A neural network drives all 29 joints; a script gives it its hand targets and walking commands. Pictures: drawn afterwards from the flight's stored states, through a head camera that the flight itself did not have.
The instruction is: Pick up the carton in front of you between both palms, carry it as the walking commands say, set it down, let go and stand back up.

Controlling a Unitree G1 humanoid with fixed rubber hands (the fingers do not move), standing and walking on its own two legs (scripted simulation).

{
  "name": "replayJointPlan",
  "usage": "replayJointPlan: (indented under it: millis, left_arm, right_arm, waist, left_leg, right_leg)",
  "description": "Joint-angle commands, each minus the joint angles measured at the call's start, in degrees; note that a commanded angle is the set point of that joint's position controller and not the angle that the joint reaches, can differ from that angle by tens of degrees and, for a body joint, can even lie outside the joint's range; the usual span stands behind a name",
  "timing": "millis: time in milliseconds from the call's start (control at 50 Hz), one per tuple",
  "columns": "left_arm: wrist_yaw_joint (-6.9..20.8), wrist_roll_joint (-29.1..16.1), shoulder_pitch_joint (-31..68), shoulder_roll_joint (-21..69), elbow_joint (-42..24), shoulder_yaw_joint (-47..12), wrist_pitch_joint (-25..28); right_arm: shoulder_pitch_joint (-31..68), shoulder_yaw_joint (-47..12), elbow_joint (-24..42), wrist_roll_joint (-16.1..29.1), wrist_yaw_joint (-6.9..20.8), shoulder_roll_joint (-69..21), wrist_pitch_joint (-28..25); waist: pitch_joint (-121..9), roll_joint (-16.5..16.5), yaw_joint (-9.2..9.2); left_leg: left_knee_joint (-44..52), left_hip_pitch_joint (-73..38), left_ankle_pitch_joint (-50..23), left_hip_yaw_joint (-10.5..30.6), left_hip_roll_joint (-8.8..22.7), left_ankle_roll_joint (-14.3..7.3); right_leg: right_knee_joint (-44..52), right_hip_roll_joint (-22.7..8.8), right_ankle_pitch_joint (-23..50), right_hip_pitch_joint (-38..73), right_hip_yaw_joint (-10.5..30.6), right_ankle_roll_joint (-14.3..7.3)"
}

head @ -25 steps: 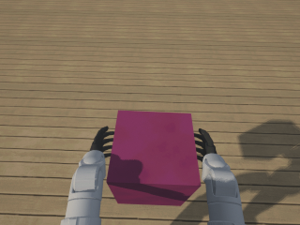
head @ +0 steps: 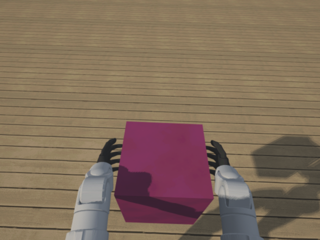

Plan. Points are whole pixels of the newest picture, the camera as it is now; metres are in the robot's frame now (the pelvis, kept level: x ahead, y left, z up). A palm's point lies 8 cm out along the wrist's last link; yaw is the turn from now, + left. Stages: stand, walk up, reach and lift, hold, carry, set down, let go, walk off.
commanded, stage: carry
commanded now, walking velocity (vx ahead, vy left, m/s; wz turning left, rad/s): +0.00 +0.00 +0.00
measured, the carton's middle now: (161, 176) +0.30 +0.00 -0.04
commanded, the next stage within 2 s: hold in 0.82 s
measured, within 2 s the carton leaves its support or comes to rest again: neither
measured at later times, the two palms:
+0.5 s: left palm (101, 177) +0.25 +0.15 +0.04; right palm (225, 179) +0.25 -0.15 +0.04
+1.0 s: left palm (112, 180) +0.25 +0.12 +0.04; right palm (239, 194) +0.22 -0.17 +0.04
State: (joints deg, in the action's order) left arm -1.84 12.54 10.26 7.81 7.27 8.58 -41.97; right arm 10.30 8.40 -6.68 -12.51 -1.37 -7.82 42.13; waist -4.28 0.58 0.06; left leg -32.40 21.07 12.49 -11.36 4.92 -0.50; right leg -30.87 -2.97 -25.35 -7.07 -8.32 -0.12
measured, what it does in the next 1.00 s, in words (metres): stands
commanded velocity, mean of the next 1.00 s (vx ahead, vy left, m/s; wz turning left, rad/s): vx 0.00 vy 0.00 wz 0.00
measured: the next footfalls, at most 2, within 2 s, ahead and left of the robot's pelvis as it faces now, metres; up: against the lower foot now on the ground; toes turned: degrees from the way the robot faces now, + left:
none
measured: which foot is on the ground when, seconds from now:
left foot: down 0.00-1.00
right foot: down 0.00-1.00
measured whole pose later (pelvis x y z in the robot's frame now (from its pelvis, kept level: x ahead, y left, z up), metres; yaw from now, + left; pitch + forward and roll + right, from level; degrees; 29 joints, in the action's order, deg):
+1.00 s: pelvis -0.05 +0.00 +0.01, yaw -6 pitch -5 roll +0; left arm -2.4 14.1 10.1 7.8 7.3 8.6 -41.0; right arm 11.9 9.6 -11.6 -13.5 0.1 -8.1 38.0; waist 3.3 2.4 0.1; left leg -20.8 11.3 4.7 -0.8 2.3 1.6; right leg -23.6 0.5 -16.8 -2.0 -1.8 -1.2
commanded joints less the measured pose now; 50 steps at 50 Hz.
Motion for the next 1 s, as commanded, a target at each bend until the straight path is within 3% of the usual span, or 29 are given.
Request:
replayJointPlan:
  millis: [0,280,800,820,840,860,880,920,980]
  left_arm:
    - [12.57,-13.34,25.43,48.73,-4.31,-31.22,2.03]
    - [13.26,-12.97,27.44,50.41,-1.95,-30.28,1.61]
    - [13.23,-13.23,27.24,50.37,-2.53,-30.77,1.51]
    - [13.29,-13.07,22.74,50.53,-3.45,-29.93,1.5]
    - [12.9,-12.21,23.3,48.39,-5.74,-29.32,2.62]
    - [12.91,-12.64,23.67,48.22,-6.59,-30.18,2.95]
    - [13.24,-13.3,25.92,47.24,-7.47,-31.72,3.18]
    - [13.26,-13.4,25.57,48.64,-6.48,-32.87,3.64]
    - [12.85,-12.13,25.05,49.25,-4.85,-32.12,4.36]
  right_arm:
    - [24.47,-31.01,3.04,12.72,11.75,-49.04,-2.01]
    - [26.09,-29.31,0.33,12.2,12.54,-50.45,-1.73]
    - [25.9,-29.45,0.75,12.43,12.54,-50.54,-1.62]
    - [21.66,-26.85,-2.3,11.21,12.89,-52.01,-2.53]
    - [22.26,-26.8,-0.95,10.67,11.95,-51.37,-4.53]
    - [20.02,-25.71,-1.35,9.01,11.46,-49.28,-5.15]
    - [18.76,-23.93,-2.71,8.27,10.63,-48.53,-5.88]
    - [20.54,-24.28,-2.18,8.22,10.81,-48.84,-6.3]
    - [25.1,-27.31,-1.8,11.02,12.04,-50.83,-6.55]
  waist:
    - [-13.31,-0.11,-0.27]
    - [-12.12,-0.4,-0.22]
    - [-13.63,-0.61,-0.26]
    - [-4.21,8.39,0.16]
    - [-6.02,8.17,1.11]
    - [-7.14,4.57,1.13]
    - [-8.99,3.64,2.79]
    - [-9.67,0.49,1.72]
    - [-9.0,0.39,-0.27]
  left_leg:
    - [1.98,-12.22,-19.17,5.08,5.0,-1.15]
    - [4.42,-11.4,-13.57,5.97,5.18,-0.76]
    - [4.62,-11.1,-14.96,6.2,5.42,-0.67]
    - [4.21,-32.44,-22.79,13.81,-11.08,-2.07]
    - [4.55,-37.46,-26.8,15.91,-9.19,-2.29]
    - [5.87,-32.85,-28.31,16.11,-9.41,-1.44]
    - [6.9,-31.79,-28.51,16.51,-9.28,-0.41]
    - [8.01,-30.17,-25.72,15.08,-10.6,0.57]
    - [8.87,-32.28,-19.59,14.32,-11.47,0.13]
  right_leg:
    - [5.18,-5.96,23.12,-3.49,3.45,-0.46]
    - [7.02,-5.65,15.22,-6.75,4.87,-1.12]
    - [5.94,-5.61,15.59,-7.56,5.33,-1.54]
    - [13.0,4.3,29.94,-16.7,15.58,-1.94]
    - [13.1,3.92,30.75,-18.82,16.38,-2.14]
    - [12.04,4.67,34.07,-11.8,16.2,-1.94]
    - [13.15,5.38,31.04,-6.76,16.17,-2.1]
    - [12.63,5.94,32.89,-3.17,15.05,-1.07]
    - [13.99,5.7,27.5,-6.54,15.09,-0.24]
